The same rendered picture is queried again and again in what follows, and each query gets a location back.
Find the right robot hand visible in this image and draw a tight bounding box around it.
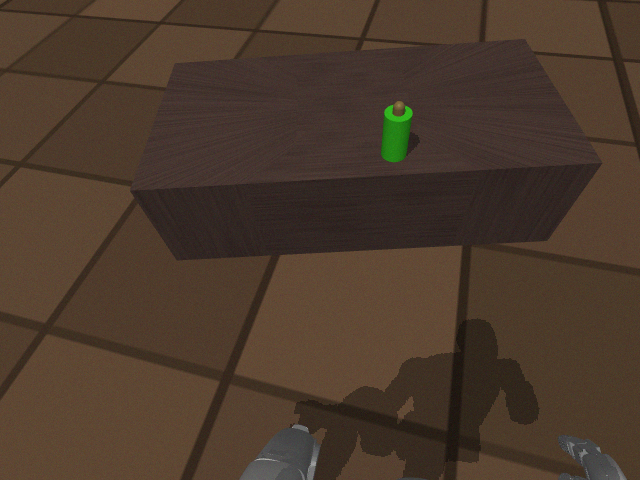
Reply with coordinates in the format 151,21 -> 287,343
558,435 -> 627,480

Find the bottle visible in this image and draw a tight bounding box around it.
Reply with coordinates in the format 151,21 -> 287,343
381,101 -> 413,162

